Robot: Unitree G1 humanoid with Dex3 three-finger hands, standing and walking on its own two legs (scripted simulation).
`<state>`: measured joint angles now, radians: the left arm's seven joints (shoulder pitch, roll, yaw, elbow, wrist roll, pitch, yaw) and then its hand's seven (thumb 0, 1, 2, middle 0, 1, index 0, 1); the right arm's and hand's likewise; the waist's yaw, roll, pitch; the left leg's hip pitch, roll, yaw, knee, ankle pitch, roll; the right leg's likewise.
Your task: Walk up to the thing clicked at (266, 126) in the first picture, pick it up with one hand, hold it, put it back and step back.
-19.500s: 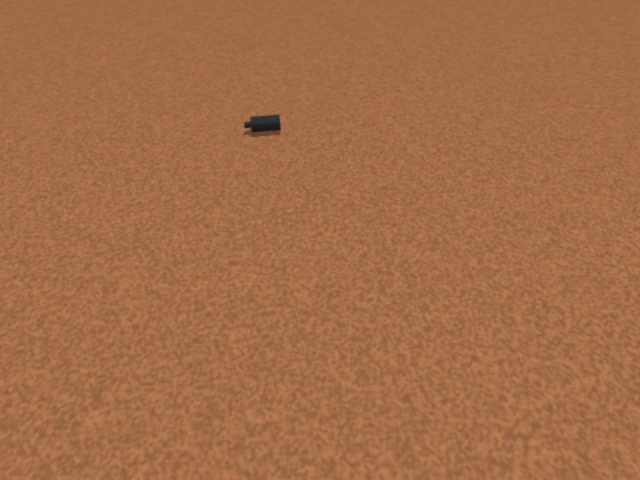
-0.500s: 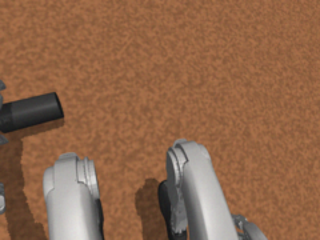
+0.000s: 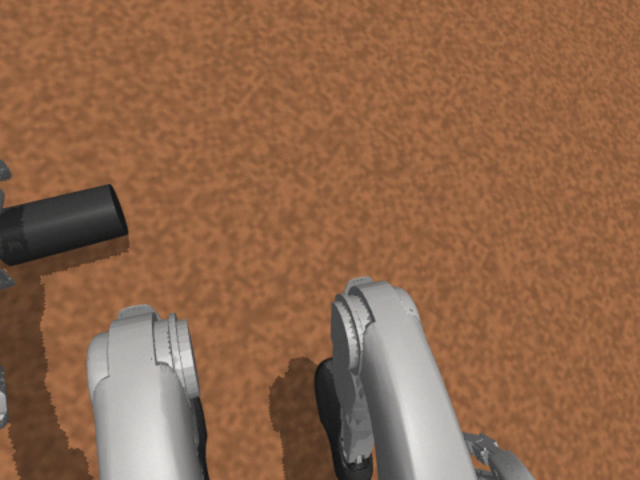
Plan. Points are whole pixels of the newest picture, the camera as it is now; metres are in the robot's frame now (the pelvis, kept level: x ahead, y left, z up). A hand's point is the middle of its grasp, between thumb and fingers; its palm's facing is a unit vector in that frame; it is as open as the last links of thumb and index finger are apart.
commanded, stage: approach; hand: left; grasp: from above
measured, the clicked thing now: (48, 227) +0.46 +0.34 -0.29
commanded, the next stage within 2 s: close in in 0.54 s
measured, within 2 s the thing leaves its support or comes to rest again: neither
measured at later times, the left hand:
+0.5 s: hand (68, 191) +0.48 +0.28 -0.18, palm faces -0.37 -0.11 -0.92, open 14.3 cm
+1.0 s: hand (36, 234) +0.43 +0.32 -0.21, palm faces -0.45 -0.16 -0.88, open 14.4 cm
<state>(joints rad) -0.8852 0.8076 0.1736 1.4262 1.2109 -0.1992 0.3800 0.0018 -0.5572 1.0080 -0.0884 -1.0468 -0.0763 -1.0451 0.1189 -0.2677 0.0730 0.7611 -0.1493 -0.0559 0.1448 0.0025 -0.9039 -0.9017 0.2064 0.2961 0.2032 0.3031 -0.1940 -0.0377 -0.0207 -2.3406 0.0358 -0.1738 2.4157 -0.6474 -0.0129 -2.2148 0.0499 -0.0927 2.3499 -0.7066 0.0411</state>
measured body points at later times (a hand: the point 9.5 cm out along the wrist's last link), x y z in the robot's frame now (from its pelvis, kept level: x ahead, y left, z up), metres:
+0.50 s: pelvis +0.00 +0.00 +0.00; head +0.25 +0.07 +0.37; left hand +0.50 +0.28 -0.13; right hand +0.04 -0.27 -0.10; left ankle +0.08 +0.13 -0.29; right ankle +0.10 -0.12 -0.29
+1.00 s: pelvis +0.00 +0.00 -0.01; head +0.24 +0.10 +0.35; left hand +0.45 +0.33 -0.16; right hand +0.09 -0.27 -0.10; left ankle +0.08 +0.13 -0.29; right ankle +0.10 -0.12 -0.29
